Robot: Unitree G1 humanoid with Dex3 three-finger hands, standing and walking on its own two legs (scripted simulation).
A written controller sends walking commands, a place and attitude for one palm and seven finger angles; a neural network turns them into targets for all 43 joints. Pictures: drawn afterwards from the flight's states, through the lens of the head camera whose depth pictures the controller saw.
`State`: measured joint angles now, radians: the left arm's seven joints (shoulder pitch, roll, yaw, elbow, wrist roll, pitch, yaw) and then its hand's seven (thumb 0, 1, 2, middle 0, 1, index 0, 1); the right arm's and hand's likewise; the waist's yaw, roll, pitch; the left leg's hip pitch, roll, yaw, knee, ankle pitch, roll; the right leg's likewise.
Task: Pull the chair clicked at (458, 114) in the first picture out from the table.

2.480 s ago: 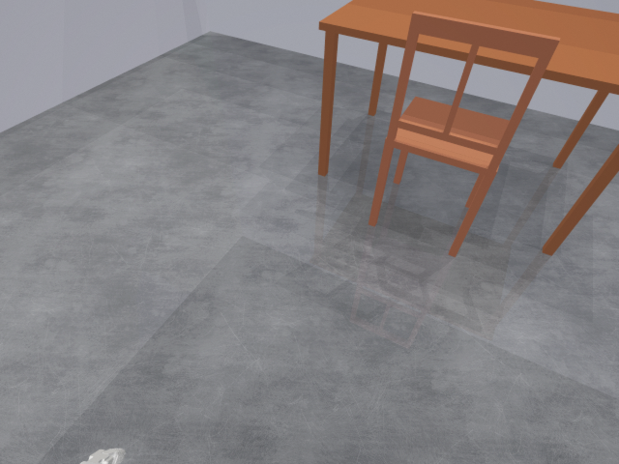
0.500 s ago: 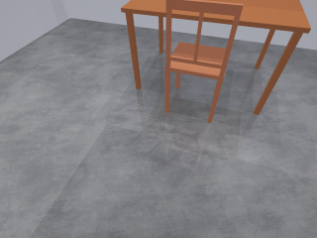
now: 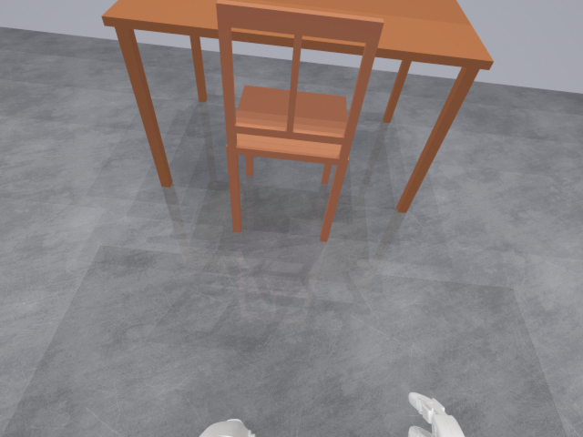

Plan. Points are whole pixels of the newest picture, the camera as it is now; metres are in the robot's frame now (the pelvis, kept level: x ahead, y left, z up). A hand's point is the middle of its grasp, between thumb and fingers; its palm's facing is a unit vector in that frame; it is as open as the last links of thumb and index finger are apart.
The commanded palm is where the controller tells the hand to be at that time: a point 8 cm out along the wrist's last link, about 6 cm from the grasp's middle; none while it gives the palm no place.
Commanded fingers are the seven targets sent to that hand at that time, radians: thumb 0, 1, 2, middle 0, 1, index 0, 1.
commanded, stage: walk to a spot facing it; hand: left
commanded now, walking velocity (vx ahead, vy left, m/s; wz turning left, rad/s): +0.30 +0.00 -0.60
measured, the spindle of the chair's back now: (293, 87) +0.98 +0.10 -0.06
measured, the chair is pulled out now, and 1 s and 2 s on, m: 0.00 0.00 0.00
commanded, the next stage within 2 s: none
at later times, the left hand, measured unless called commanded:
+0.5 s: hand (220, 331) +0.30 +0.15 -0.15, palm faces -0.32 -0.94 -0.13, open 7.4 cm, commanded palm none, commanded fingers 0.00 0.90 0.90 -0.20 -0.30 -0.20 -0.30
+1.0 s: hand (207, 296) +0.37 +0.20 -0.17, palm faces -0.42 -0.88 -0.22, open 7.4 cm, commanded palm none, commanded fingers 0.00 0.90 0.90 -0.20 -0.30 -0.20 -0.30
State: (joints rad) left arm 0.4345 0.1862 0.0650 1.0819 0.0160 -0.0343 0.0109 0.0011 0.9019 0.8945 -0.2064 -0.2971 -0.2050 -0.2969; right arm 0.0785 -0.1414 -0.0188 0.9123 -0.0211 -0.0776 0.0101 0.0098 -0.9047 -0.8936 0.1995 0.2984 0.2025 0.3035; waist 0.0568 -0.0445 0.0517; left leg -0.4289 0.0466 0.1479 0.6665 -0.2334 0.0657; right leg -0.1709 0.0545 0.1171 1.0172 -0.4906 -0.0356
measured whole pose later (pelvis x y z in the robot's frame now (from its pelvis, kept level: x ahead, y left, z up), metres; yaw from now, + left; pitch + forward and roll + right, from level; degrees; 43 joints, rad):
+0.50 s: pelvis +0.14 +0.03 +0.01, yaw -17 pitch +0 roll -1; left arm 0.11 0.17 0.07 0.94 0.03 0.06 -0.03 0.00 0.91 0.90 -0.20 -0.30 -0.20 -0.30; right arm 0.44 -0.12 -0.03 1.08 -0.02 -0.04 -0.03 0.01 -0.91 -0.89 0.20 0.30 0.20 0.30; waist -0.06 -0.02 0.09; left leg -0.05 0.07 0.43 0.47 -0.41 0.05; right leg -0.52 -0.05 -0.13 0.84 -0.25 0.01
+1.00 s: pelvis +0.22 +0.05 +0.01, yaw -33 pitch +0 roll +0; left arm 0.23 0.24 0.09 0.92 0.02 0.05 0.00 0.00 0.90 0.89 -0.21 -0.30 -0.21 -0.30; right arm 0.07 -0.19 -0.05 0.85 -0.01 0.00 -0.02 0.01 -0.91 -0.89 0.20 0.30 0.20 0.30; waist 0.06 -0.05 0.05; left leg -0.33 0.05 0.06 0.61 -0.28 -0.04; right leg -0.35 0.05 0.09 0.63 -0.27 0.00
